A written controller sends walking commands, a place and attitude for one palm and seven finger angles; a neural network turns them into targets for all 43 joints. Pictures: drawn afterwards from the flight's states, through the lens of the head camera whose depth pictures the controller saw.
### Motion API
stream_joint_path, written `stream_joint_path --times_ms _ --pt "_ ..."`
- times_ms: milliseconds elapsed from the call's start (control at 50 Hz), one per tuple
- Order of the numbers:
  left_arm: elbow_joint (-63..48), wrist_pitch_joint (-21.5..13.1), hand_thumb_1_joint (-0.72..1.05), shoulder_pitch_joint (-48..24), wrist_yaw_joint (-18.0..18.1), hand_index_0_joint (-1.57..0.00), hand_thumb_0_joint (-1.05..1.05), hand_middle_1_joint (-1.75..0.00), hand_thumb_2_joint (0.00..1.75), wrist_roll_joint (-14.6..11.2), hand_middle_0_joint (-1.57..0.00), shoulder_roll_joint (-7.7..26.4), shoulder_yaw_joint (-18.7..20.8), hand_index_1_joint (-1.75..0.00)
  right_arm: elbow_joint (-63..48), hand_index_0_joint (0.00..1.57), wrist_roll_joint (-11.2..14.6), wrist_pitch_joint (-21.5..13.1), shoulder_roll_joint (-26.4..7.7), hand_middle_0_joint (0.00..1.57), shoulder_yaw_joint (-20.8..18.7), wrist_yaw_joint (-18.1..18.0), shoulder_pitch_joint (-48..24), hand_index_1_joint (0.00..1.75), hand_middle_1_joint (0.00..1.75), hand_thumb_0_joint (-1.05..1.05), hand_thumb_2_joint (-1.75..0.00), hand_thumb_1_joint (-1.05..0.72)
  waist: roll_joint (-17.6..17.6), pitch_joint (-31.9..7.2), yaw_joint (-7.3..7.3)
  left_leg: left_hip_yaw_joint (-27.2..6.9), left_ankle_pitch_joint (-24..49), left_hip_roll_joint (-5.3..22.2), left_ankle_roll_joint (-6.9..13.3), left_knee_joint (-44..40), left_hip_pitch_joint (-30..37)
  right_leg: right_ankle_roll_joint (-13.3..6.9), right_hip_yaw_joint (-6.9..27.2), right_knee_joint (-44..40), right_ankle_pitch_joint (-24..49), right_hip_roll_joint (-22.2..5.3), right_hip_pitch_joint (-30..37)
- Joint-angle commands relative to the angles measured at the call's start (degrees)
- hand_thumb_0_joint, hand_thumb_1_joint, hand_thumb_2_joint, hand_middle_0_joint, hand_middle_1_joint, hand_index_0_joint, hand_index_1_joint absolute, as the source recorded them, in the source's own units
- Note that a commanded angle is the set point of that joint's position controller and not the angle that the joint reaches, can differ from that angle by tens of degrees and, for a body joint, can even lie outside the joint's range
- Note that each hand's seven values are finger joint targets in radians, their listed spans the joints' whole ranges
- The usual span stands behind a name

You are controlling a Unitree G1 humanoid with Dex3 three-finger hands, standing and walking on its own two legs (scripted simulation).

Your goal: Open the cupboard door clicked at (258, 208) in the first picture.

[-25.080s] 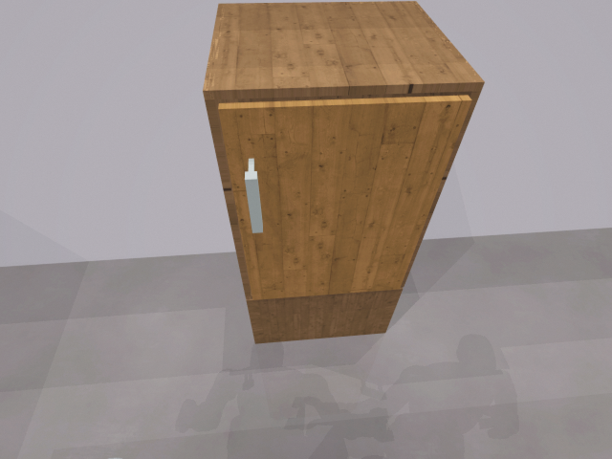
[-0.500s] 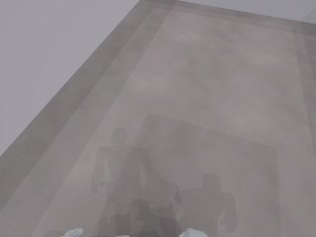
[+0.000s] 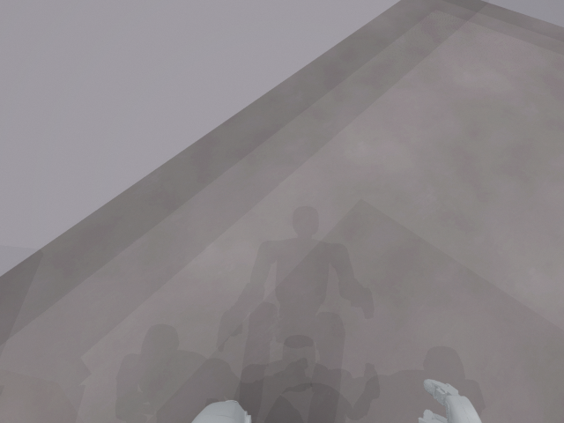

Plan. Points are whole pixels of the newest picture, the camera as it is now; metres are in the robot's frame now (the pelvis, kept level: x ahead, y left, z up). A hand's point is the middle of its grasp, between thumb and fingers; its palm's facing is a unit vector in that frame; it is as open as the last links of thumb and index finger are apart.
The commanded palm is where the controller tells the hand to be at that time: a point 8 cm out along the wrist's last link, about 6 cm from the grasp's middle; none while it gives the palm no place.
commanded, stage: turn to face it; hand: left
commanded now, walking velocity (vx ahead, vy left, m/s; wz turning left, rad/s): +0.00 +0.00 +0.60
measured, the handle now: out of the picture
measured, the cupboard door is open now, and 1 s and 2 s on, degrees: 43 43 43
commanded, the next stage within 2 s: none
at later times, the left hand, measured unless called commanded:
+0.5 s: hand out of the picture +0.06 +0.17 -0.15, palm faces +0.28 -0.91 -0.29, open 7.4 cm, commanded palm none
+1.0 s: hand out of the picture -0.01 +0.18 -0.16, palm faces +0.58 -0.77 -0.28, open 7.4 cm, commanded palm none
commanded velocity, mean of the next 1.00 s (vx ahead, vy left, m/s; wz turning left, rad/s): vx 0.00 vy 0.00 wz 0.60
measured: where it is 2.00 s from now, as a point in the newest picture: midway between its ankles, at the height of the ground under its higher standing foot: outside the picture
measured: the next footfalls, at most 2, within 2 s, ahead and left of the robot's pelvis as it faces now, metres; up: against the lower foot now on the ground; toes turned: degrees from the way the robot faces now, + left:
left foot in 0.06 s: +0.03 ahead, +0.13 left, +0.00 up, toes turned +8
right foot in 0.36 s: +0.09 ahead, -0.15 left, +0.00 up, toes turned +9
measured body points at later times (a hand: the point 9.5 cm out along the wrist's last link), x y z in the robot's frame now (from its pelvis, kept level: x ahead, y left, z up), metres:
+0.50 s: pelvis +0.02 -0.05 +0.00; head +0.07 -0.06 +0.44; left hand +0.04 +0.22 -0.13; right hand +0.16 -0.28 -0.16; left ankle -0.05 +0.08 -0.65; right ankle +0.05 -0.15 -0.74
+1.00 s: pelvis +0.04 -0.06 +0.00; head +0.08 -0.03 +0.44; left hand -0.04 +0.22 -0.14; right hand +0.25 -0.22 -0.15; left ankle -0.02 +0.06 -0.74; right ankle +0.11 -0.17 -0.71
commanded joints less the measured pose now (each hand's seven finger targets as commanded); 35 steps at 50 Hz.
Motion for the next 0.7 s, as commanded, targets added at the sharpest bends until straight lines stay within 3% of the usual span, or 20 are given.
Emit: stream_joint_path --times_ms 0,20,40,60,80,120,160,260,300,320,340,360,380,420,460,520,580,640,660,680 --pt "-2.99 -0.82 0.90 0.60 0.14 -0.20 0.00 -0.30 0.90 -0.35 -0.20 12.54 3.72 -0.30 -3.21 0.20 -0.22 -2.14 -5.56 0.20 -1.26 -0.35 6.66 0.30 0.30 0.00 -0.90 -0.90 -5.28 -13.81 -4.61 1.26 12.82 -0.22 2.33 -15.67 12.69 0.94 7.30 7.69 41.59 -13.12 4.74" --pt "-4.57 -0.56 0.90 -0.32 -0.24 -0.20 0.00 -0.30 0.90 -0.74 -0.20 10.75 3.62 -0.30 -2.37 0.20 -0.81 -2.59 -11.05 0.20 -2.69 -0.67 11.02 0.30 0.30 0.00 -0.90 -0.90 6.47 -16.31 -7.23 -11.77 28.83 10.33 7.66 -18.18 23.81 4.72 5.10 19.16 21.07 -8.10 -8.71" --pt "-8.00 -0.27 0.90 -3.82 -0.38 -0.20 0.00 -0.30 0.90 -0.91 -0.20 7.49 2.21 -0.30 -2.05 0.20 -0.67 -2.41 -16.38 0.20 -3.82 -1.09 14.26 0.30 0.30 0.00 -0.90 -0.90 20.04 -15.36 -8.93 -30.03 52.72 24.95 17.43 -20.28 27.16 8.01 7.98 31.13 -17.49 -0.45 -22.85" --pt "-9.69 0.86 0.90 -6.84 0.05 -0.20 0.00 -0.30 0.90 -0.38 -0.20 9.09 2.29 -0.30 -1.30 0.20 -0.24 -2.13 -16.72 0.20 -3.84 -1.63 16.46 0.30 0.30 0.00 -0.90 -0.90 8.73 -13.98 -8.90 -28.34 52.80 26.74 19.45 -18.90 24.69 7.76 15.50 34.91 -17.12 -0.39 -25.14" --pt "-8.46 1.03 0.90 -7.65 0.32 -0.20 0.00 -0.30 0.90 -0.38 -0.20 7.23 2.47 -0.30 -1.56 0.20 -0.38 -2.67 -15.53 0.20 -3.57 -2.38 14.75 0.30 0.30 0.00 -0.90 -0.90 13.77 -14.65 -7.84 -26.30 51.17 22.28 17.49 -18.55 23.21 8.06 17.37 35.84 -14.53 -0.22 -25.72" --pt "-6.65 1.59 0.90 -5.99 -0.21 -0.20 0.00 -0.30 0.90 -0.62 -0.20 8.00 2.77 -0.30 -3.46 0.20 -0.52 -2.79 -12.25 0.20 -2.55 -2.76 7.43 0.30 0.30 0.00 -0.90 -0.90 11.96 -10.81 -4.25 -18.98 41.68 16.22 13.56 -19.81 14.33 8.18 18.82 34.95 -7.66 0.40 -21.48" --pt "-5.67 2.10 0.90 -3.85 -0.75 -0.20 0.00 -0.30 0.90 -0.61 -0.20 7.37 2.88 -0.30 -4.10 0.20 -0.68 -2.96 -11.65 0.20 -2.38 -2.46 4.92 0.30 0.30 0.00 -0.90 -0.90 9.43 -9.02 -2.41 -15.35 32.50 12.31 11.15 -21.16 9.27 8.08 17.41 30.26 -4.35 1.77 -17.12" --pt "-6.33 1.53 0.90 -3.31 -0.91 -0.20 0.00 -0.30 0.90 -0.73 -0.20 6.64 2.50 -0.30 -4.05 0.20 -0.91 -2.43 -12.30 0.20 -3.07 -2.01 4.48 0.30 0.30 0.00 -0.90 -0.90 12.08 -8.45 -1.97 -18.63 22.72 10.03 9.90 -20.06 2.60 7.50 14.65 10.74 -2.45 5.74 -5.78" --pt "-5.53 0.71 0.90 1.63 -0.80 -0.20 0.00 -0.30 0.90 -0.64 -0.20 8.02 2.98 -0.30 -4.89 0.20 -0.45 -2.19 -11.76 0.20 -3.38 -1.82 2.82 0.30 0.30 0.00 -0.90 -0.90 8.30 -9.89 0.83 -17.71 18.18 7.00 7.13 -14.76 -2.43 7.16 14.09 -2.04 6.35 6.21 4.20" --pt "-5.17 -0.02 0.90 4.00 -0.25 -0.20 0.00 -0.30 0.90 -0.02 -0.20 11.74 3.82 -0.30 -5.56 0.20 0.08 -2.19 -8.45 0.20 -3.13 -1.59 3.42 0.30 0.30 0.00 -0.90 -0.90 -1.82 -10.91 1.99 -13.29 7.62 1.46 3.63 -5.42 -10.18 4.89 23.11 -11.74 5.03 -2.91 11.78" --pt "-5.53 -0.25 0.90 4.33 0.25 -0.20 0.00 -0.30 0.90 0.62 -0.20 17.41 4.69 -0.30 -7.12 0.20 0.19 -2.37 -4.75 0.20 -2.52 -1.20 3.29 0.30 0.30 0.00 -0.90 -0.90 -18.63 -11.09 2.77 -4.97 -10.02 -5.56 -0.21 10.87 -16.60 -2.06 40.51 -17.25 10.09 -19.42 12.09" --pt "-6.02 -0.27 0.90 3.24 0.46 -0.20 0.00 -0.30 0.90 0.09 -0.20 16.73 3.99 -0.30 -6.93 0.20 -0.25 -2.15 -7.03 0.20 -2.76 -1.05 2.63 0.30 0.30 0.00 -0.90 -0.90 -15.90 -10.83 2.54 -9.02 -11.19 -2.15 0.65 23.11 -14.90 -5.82 39.65 -16.49 12.52 -21.69 6.07" --pt "-6.58 -0.26 0.90 -0.03 0.80 -0.20 0.00 -0.30 0.90 0.03 -0.20 14.46 3.74 -0.30 -6.08 0.20 -0.09 -1.80 -6.47 0.20 -2.99 -1.02 2.53 0.30 0.30 0.00 -0.90 -0.90 -15.46 -9.29 0.57 -9.79 -8.25 -0.82 0.51 29.22 -15.39 -6.12 38.00 -15.61 13.39 -18.90 3.32" --pt "-8.21 0.19 0.90 -6.69 0.84 -0.20 0.00 -0.30 0.90 0.05 -0.20 11.01 2.56 -0.30 -3.71 0.20 -0.17 -1.03 -5.04 0.20 -2.63 -0.22 5.51 0.30 0.30 0.00 -0.90 -0.90 -11.32 -7.46 -3.07 -7.56 -0.92 1.10 -0.51 31.13 -12.44 -3.29 23.41 -13.55 16.28 -12.89 -0.67" --pt "-8.50 -0.10 0.90 -7.09 0.78 -0.20 0.00 -0.30 0.90 0.15 -0.20 10.35 2.37 -0.30 -3.02 0.20 -0.09 -0.68 -4.06 0.20 -2.13 0.14 6.23 0.30 0.30 0.00 -0.90 -0.90 -11.24 -6.82 -3.32 -4.72 -0.02 1.07 -1.37 24.34 -10.06 -2.27 17.86 -13.03 20.79 -11.30 -0.53" --pt "-7.08 -0.26 0.90 -3.73 0.79 -0.20 0.00 -0.30 0.90 0.28 -0.20 11.81 3.04 -0.30 -3.07 0.20 0.10 -1.04 -2.78 0.20 -1.47 0.35 4.60 0.30 0.30 0.00 -0.90 -0.90 -8.38 -8.25 -1.36 -1.72 -1.61 0.66 -1.69 11.34 -7.85 -2.90 15.53 -10.54 27.70 -12.56 5.80" --pt "-5.76 -0.19 0.90 -1.02 0.61 -0.20 0.00 -0.30 0.90 0.30 -0.20 13.38 3.65 -0.30 -3.83 0.20 0.34 -1.77 -2.51 0.20 -1.01 0.24 3.36 0.30 0.30 0.00 -0.90 -0.90 -9.66 -9.39 0.25 0.50 -2.47 -0.17 -1.00 1.40 -4.97 -3.52 15.07 -7.17 34.57 -14.20 9.14" --pt "-5.42 0.07 0.90 -2.03 0.21 -0.20 0.00 -0.30 0.90 -0.40 -0.20 13.39 4.15 -0.30 -2.83 0.20 0.20 -2.47 -4.38 0.20 -1.41 -0.04 8.64 0.30 0.30 0.00 -0.90 -0.90 -6.81 -11.87 -2.71 0.77 8.94 -0.74 0.21 -14.19 6.17 0.44 11.06 1.28 31.90 -13.02 5.67" --pt "-6.29 0.47 0.90 -2.29 -0.08 -0.20 0.00 -0.30 0.90 -0.82 -0.20 11.92 3.85 -0.30 -2.06 0.20 -0.13 -2.86 -8.02 0.20 -2.35 -0.12 12.28 0.30 0.30 0.00 -0.90 -0.90 1.56 -13.84 -4.94 -5.30 20.09 3.94 2.46 -18.73 16.12 3.70 8.31 9.69 21.92 -10.37 -3.18" --pt "-8.86 0.79 0.90 -3.73 -0.57 -0.20 0.00 -0.30 0.90 -1.13 -0.20 7.35 2.79 -0.30 -1.81 0.20 -0.78 -3.04 -14.86 0.20 -4.13 -0.59 16.27 0.30 0.30 0.00 -0.90 -0.90 19.75 -14.52 -7.24 -28.09 42.11 20.58 11.46 -20.61 23.48 8.38 7.24 22.77 -12.57 -1.30 -20.22"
